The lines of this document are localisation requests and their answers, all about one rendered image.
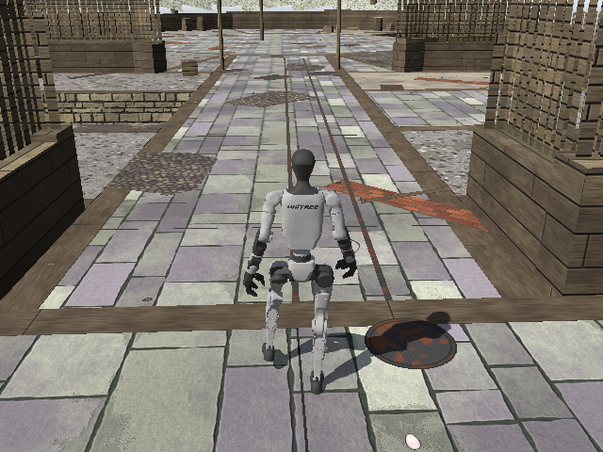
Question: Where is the left robot forearm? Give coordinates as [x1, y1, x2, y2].
[246, 229, 267, 274]

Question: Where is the right robot forearm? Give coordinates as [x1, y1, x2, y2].
[337, 226, 355, 263]

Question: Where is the robot right hand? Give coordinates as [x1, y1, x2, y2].
[335, 259, 357, 279]

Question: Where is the humanoid robot torso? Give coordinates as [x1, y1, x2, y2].
[280, 186, 324, 283]

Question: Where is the right robot foot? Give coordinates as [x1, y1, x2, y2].
[310, 370, 324, 395]

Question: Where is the left robot upper arm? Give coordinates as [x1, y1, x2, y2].
[258, 190, 284, 243]

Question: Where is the robot left hand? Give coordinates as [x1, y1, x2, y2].
[243, 271, 265, 297]

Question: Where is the right robot upper arm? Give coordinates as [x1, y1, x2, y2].
[322, 190, 348, 241]

